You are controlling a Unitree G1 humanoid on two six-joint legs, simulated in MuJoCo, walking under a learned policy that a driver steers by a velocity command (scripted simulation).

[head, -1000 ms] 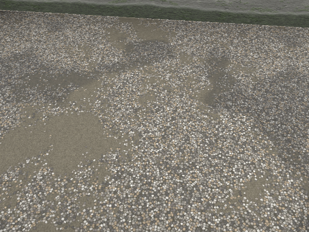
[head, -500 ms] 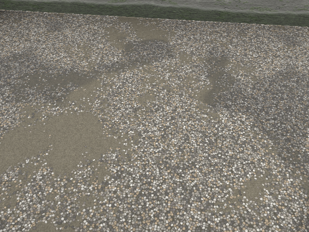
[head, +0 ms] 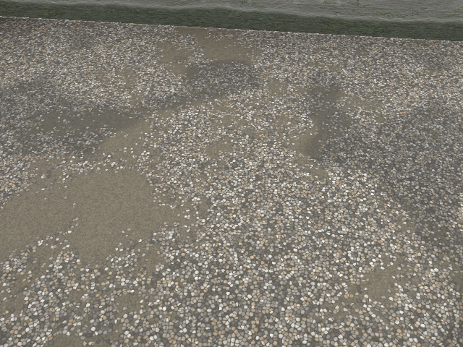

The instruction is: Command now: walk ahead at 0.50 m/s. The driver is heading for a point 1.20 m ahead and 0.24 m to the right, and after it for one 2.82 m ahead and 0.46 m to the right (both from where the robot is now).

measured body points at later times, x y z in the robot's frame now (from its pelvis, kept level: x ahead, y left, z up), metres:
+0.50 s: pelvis +0.00 +0.00 +0.00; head -0.01 +0.00 +0.45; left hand +0.20 +0.19 -0.08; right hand +0.19 -0.20 -0.08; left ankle +0.00 +0.07 -0.72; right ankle -0.04 -0.13 -0.72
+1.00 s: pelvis +0.00 +0.00 +0.00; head -0.01 +0.00 +0.45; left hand +0.21 +0.19 -0.08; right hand +0.19 -0.20 -0.08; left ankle +0.00 +0.07 -0.72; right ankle -0.04 -0.13 -0.72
